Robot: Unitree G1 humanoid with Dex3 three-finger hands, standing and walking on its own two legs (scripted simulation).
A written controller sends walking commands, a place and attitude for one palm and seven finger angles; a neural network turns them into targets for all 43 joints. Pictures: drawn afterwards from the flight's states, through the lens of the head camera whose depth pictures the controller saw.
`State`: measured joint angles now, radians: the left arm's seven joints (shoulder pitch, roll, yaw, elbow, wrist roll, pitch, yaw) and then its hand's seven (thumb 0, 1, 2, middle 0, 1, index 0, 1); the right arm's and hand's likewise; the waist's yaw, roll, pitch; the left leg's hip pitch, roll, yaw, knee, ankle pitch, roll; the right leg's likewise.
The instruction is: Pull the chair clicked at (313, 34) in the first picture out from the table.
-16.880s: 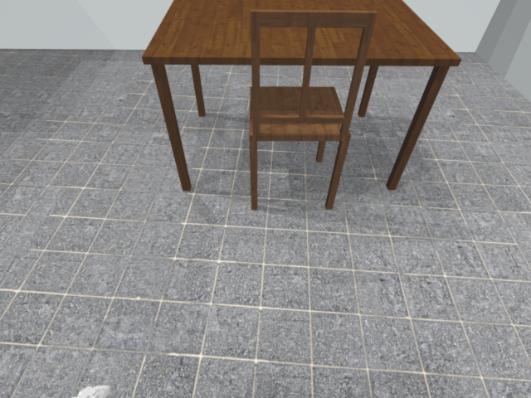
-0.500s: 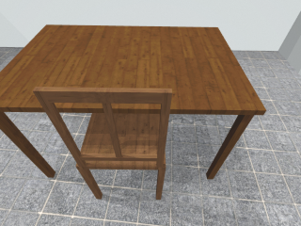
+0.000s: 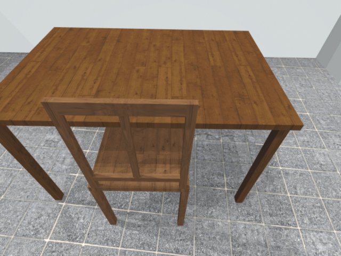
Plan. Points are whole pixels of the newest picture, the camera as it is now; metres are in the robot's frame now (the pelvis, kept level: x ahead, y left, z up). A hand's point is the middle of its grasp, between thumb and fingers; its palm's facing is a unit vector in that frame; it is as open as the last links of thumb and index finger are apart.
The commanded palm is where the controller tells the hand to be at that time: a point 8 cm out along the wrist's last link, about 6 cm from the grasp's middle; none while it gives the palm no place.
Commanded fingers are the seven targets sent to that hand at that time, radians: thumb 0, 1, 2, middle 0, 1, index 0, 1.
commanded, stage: look again from close up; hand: left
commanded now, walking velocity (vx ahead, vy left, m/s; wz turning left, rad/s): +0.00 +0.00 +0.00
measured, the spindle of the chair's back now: (131, 150) +0.44 +0.16 -0.07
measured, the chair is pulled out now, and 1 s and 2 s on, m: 0.00 0.00 0.00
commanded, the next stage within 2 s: raise the hand toward the chair's back in 0.84 s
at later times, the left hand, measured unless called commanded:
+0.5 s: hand out of the picture -0.03 +0.15 -0.17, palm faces +0.04 -0.98 -0.17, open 7.4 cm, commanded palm none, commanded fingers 0.00 0.90 0.90 -0.20 -0.30 -0.20 -0.30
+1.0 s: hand out of the picture -0.01 +0.16 -0.16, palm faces +0.10 -0.97 -0.21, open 7.3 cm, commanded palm +0.09 +0.20 -0.08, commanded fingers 0.00 0.81 0.86 -0.19 -0.29 -0.19 -0.29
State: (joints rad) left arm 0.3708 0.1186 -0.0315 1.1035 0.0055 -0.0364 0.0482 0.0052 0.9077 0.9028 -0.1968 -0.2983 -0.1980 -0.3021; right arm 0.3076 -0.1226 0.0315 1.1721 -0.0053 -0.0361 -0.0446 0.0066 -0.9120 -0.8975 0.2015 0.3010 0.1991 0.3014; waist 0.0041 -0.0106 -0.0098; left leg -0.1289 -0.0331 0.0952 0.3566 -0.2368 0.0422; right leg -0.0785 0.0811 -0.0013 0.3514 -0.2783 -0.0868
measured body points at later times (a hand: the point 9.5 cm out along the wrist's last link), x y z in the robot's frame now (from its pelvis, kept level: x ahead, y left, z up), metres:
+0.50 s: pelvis +0.00 +0.00 +0.00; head +0.01 -0.01 +0.45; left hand -0.03 +0.20 -0.16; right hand -0.02 -0.21 -0.17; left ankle -0.03 +0.09 -0.74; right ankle -0.06 -0.06 -0.74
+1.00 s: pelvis +0.00 -0.01 +0.00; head +0.01 -0.02 +0.45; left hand -0.01 +0.21 -0.14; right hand +0.00 -0.23 -0.16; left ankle -0.03 +0.09 -0.74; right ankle -0.06 -0.06 -0.74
